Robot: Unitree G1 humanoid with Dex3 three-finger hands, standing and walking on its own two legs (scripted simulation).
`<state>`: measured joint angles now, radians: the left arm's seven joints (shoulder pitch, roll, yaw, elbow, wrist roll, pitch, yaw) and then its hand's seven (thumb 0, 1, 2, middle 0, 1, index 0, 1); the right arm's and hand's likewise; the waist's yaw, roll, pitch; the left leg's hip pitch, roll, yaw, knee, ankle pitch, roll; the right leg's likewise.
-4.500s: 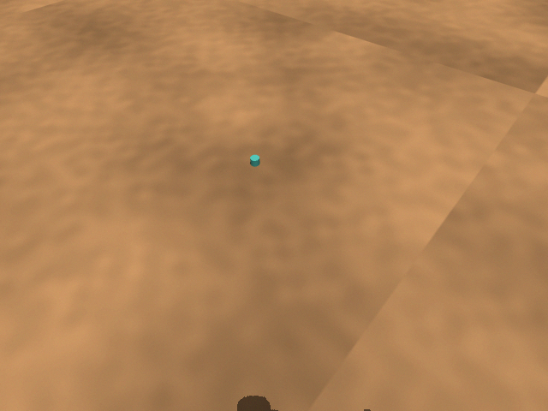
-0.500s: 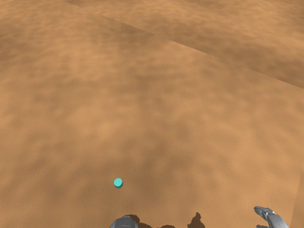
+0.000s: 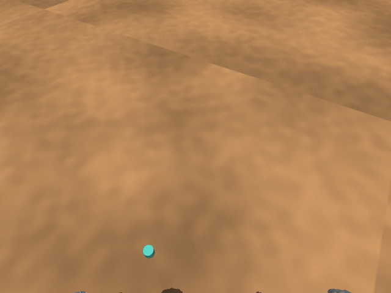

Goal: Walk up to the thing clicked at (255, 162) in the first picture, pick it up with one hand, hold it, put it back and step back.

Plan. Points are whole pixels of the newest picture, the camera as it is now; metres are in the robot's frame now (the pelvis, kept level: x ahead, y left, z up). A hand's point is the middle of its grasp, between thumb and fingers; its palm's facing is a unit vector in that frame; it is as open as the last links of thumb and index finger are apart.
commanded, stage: walk up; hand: left
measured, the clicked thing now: (148, 251) +0.43 +0.25 -0.76
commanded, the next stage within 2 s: none
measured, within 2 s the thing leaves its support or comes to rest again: neither
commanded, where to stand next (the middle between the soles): +0.05 -0.01 m, yaw +2 degrees
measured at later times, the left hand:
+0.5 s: hand out of the picture +0.09 +0.25 -0.16, palm faces -0.04 -0.94 -0.33, open 7.4 cm
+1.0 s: hand out of the picture +0.09 +0.26 -0.15, palm faces -0.06 -0.93 -0.36, open 7.4 cm
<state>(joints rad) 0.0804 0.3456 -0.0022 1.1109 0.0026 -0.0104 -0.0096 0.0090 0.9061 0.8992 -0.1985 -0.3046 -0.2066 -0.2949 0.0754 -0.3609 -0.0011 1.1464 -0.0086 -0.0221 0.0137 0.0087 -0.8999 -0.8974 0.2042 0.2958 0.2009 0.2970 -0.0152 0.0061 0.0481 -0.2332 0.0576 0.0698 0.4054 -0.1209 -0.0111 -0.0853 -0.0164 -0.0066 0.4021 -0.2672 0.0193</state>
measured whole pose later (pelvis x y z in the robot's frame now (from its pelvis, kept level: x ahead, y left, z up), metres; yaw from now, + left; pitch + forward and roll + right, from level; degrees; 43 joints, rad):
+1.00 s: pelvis +0.03 -0.01 +0.00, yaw -2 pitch -2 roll +1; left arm 0.19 0.38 0.05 1.08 0.04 0.00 -0.04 0.01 0.91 0.90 -0.20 -0.30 -0.21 -0.29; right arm 0.16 -0.37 -0.07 1.08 -0.04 -0.03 0.03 0.01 -0.90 -0.90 0.21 0.30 0.20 0.30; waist -0.01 -0.01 0.04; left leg -0.18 0.05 0.10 0.39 -0.17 0.02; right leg -0.20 -0.04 -0.01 0.60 -0.47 -0.04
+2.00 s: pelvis +0.07 +0.01 -0.01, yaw +4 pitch -3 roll +1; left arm 0.14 0.40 0.04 0.98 0.00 0.04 0.01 0.01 0.91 0.90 -0.20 -0.30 -0.20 -0.29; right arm 0.16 -0.33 -0.02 1.02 -0.03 0.00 0.01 0.01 -0.90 -0.90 0.20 0.30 0.20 0.30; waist 0.02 -0.05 0.13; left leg -0.20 -0.03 -0.05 0.56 -0.32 0.01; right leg -0.30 -0.03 0.05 0.80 -0.51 0.00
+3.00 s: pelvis +0.06 -0.01 +0.00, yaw +3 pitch -3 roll +0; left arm 0.10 0.35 0.01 1.14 0.01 -0.01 -0.01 0.01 0.91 0.90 -0.20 -0.30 -0.21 -0.29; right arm 0.11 -0.36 -0.01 1.14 -0.02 -0.01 0.01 0.01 -0.90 -0.90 0.20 0.30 0.20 0.30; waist 0.00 0.01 0.05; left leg -0.11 0.02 -0.05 0.34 -0.18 -0.03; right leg -0.14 -0.02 0.01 0.35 -0.16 0.02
